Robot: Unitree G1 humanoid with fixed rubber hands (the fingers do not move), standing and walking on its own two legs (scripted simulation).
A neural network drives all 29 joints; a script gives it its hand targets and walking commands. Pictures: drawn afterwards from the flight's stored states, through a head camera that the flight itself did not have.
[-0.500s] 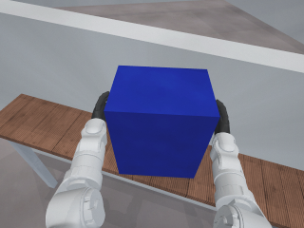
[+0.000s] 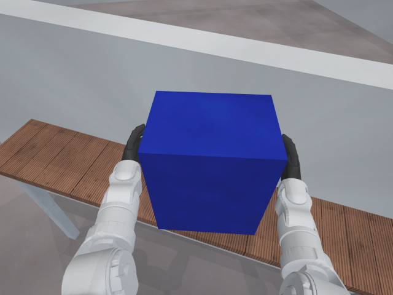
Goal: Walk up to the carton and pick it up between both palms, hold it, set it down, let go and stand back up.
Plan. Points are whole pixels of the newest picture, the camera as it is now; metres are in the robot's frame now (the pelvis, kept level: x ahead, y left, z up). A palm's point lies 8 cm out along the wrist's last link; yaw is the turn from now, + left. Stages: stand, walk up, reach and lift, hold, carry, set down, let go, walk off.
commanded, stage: set down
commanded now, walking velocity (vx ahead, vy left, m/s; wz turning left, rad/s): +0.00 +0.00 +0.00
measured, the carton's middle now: (209, 168) +0.40 -0.02 +0.02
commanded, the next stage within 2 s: none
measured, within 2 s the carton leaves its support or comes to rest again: neither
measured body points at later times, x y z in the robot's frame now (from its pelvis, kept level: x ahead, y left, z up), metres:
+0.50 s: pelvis +0.00 +0.00 +0.00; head +0.03 +0.02 +0.45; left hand +0.41 +0.14 +0.05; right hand +0.37 -0.19 +0.06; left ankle -0.01 +0.11 -0.75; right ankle -0.01 -0.11 -0.75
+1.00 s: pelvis +0.00 +0.00 +0.00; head +0.05 +0.02 +0.45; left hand +0.41 +0.15 +0.05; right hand +0.37 -0.19 +0.05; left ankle -0.01 +0.10 -0.75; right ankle -0.01 -0.11 -0.75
